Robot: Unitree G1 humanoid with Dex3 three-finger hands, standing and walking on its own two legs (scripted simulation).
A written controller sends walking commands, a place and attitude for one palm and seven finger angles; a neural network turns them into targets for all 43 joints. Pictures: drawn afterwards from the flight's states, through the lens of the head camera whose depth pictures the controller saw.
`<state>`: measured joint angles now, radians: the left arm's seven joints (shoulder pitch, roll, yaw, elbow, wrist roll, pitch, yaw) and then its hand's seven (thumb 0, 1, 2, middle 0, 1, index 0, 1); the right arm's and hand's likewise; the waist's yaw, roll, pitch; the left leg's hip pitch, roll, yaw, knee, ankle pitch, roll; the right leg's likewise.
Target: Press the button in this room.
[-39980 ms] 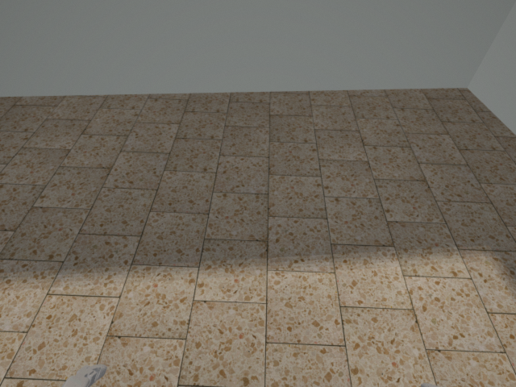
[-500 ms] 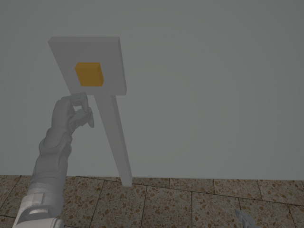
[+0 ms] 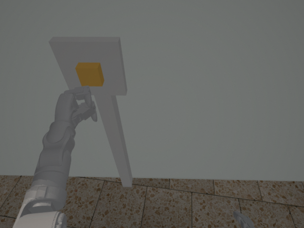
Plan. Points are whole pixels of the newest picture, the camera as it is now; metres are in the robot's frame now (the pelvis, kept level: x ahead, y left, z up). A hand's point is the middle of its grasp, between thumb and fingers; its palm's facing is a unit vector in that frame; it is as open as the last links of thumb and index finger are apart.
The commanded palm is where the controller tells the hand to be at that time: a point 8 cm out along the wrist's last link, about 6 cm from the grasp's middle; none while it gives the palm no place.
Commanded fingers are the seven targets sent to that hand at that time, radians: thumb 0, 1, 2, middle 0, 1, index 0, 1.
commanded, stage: aim a knuckle at the button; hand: left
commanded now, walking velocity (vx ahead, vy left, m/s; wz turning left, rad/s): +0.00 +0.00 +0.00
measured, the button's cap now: (90, 74) +0.49 +0.20 +0.17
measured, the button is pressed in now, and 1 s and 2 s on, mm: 0 3 0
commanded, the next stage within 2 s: press the button with the knuckle in 0.04 s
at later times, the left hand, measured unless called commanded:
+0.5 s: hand (98, 99) +0.42 +0.17 +0.13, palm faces +0.03 -1.00 +0.00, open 3.1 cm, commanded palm +0.40 +0.23 +0.14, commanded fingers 0.00 0.90 0.90 -1.30 -1.50 -1.30 -1.50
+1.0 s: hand (99, 96) +0.44 +0.17 +0.13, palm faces +0.03 -1.00 +0.00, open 3.3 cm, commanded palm +0.43 +0.23 +0.14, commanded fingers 0.00 0.90 0.90 -1.30 -1.50 -1.30 -1.50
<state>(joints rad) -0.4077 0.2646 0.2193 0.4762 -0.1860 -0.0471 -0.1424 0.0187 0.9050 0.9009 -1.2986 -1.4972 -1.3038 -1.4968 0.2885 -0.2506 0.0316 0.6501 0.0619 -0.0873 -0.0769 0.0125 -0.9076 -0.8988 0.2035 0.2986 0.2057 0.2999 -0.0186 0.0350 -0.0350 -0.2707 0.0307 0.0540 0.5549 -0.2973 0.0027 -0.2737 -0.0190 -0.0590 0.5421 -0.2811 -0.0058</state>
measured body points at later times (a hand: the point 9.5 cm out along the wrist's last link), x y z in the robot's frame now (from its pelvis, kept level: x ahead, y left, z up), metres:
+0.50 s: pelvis +0.00 +0.00 +0.00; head +0.02 -0.01 +0.45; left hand +0.41 +0.22 +0.14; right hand +0.11 -0.26 -0.11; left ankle +0.00 +0.12 -0.73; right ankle +0.00 -0.12 -0.73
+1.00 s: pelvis +0.00 +0.00 +0.00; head +0.02 +0.00 +0.44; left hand +0.43 +0.23 +0.13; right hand +0.08 -0.26 -0.12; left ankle +0.00 +0.12 -0.73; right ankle +0.00 -0.12 -0.73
